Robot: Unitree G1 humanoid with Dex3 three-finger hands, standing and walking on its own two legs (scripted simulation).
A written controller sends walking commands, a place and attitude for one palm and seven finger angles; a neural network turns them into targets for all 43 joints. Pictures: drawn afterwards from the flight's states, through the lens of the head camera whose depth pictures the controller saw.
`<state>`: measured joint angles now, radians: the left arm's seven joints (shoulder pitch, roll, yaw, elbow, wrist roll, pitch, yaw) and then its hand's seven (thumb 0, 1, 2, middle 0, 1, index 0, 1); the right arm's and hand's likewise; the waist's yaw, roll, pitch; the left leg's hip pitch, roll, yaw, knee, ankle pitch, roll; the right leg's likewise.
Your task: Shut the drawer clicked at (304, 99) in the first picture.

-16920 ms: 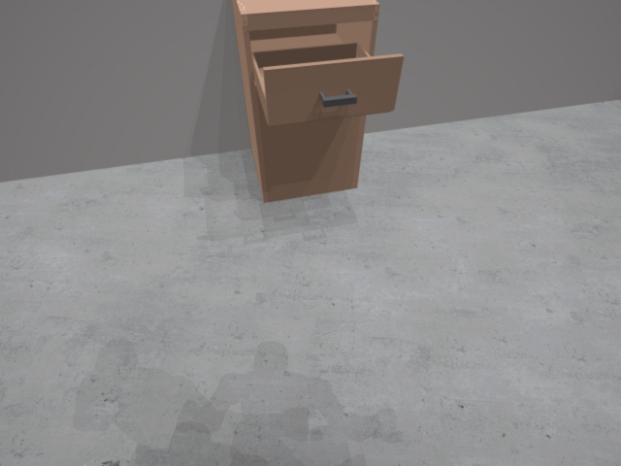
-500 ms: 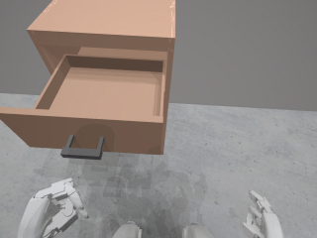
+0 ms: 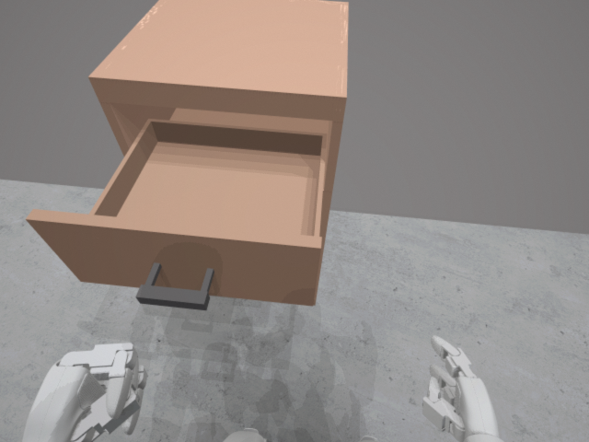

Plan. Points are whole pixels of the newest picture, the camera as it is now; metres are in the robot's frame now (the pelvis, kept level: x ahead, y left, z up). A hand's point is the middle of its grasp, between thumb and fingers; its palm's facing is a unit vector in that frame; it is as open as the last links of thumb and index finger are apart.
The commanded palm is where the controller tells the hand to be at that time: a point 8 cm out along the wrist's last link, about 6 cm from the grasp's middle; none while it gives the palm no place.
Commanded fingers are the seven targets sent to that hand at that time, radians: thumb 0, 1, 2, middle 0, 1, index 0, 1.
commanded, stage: raise the hand and make a fist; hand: left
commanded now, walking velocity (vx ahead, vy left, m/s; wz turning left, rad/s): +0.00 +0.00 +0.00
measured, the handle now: (178, 285) +0.34 +0.22 -0.02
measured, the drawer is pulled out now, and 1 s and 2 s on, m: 0.29 0.29 0.29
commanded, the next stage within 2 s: bring the fist close to the handle in 0.32 s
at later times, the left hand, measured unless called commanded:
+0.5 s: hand (134, 402) +0.15 +0.18 +0.07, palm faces +0.02 -1.00 -0.08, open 3.3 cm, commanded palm +0.12 +0.24 +0.07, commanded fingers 0.00 0.90 0.90 -1.40 -1.60 -1.40 -1.60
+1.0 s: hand (169, 367) +0.20 +0.18 +0.02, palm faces -0.01 -1.00 -0.08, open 3.3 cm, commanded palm +0.18 +0.24 +0.02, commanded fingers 0.00 0.90 0.90 -1.40 -1.60 -1.40 -1.60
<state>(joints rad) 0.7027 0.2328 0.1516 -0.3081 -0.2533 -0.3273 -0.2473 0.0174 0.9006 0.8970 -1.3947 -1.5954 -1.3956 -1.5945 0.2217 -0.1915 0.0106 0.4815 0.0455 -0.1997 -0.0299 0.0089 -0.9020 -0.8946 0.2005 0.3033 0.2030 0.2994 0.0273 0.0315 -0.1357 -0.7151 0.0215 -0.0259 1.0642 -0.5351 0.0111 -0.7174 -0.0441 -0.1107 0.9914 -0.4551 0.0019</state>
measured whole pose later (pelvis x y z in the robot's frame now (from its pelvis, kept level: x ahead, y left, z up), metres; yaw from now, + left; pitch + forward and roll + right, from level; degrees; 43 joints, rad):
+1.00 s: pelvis -0.01 -0.01 -0.03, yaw -1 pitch +16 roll -2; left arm 0.44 0.24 0.18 -0.06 -0.25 -0.40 -0.25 0.02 0.90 0.90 -1.40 -1.60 -1.40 -1.60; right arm 0.23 -0.23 0.00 0.52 0.03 -0.19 -0.04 0.01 -0.90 -0.89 0.20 0.30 0.20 0.30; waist -0.01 0.02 -0.14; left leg -0.90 0.03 -0.03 1.19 -0.56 0.00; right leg -0.92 -0.04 -0.10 1.13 -0.49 -0.01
